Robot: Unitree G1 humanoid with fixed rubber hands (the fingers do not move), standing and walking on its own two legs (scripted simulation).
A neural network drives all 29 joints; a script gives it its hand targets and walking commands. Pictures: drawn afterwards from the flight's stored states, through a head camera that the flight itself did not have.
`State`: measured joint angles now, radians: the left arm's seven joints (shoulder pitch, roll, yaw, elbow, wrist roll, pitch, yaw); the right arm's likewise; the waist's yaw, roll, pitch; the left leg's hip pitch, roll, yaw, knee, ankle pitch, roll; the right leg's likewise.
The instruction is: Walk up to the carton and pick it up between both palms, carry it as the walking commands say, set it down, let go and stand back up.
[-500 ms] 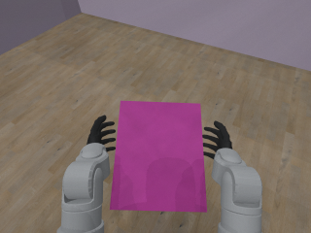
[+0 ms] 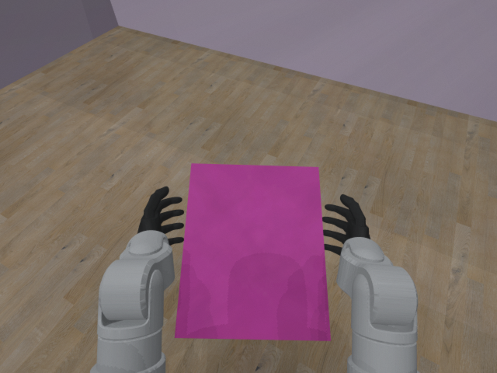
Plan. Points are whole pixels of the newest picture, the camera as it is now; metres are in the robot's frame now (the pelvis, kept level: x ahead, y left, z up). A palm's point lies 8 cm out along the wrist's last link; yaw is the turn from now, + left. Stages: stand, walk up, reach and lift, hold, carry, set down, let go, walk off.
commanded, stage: carry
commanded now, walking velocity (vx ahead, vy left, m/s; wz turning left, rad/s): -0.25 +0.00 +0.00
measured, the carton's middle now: (252, 250) +0.31 +0.00 +0.00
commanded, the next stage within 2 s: none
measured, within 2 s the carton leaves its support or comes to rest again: neither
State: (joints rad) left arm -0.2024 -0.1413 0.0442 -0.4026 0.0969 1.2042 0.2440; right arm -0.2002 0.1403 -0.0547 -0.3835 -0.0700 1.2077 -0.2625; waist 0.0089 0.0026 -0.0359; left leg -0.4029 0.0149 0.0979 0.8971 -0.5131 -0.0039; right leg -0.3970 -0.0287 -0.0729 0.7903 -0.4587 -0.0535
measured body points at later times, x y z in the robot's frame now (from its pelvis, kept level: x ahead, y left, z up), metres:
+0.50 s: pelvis -0.02 +0.01 +0.00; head -0.02 -0.01 +0.45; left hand +0.26 +0.15 +0.11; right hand +0.26 -0.14 +0.09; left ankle -0.02 +0.14 -0.70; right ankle -0.04 -0.07 -0.71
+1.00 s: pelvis -0.11 +0.04 +0.00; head -0.14 +0.03 +0.45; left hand +0.16 +0.19 +0.12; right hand +0.16 -0.11 +0.12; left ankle -0.07 +0.15 -0.71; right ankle -0.04 -0.07 -0.71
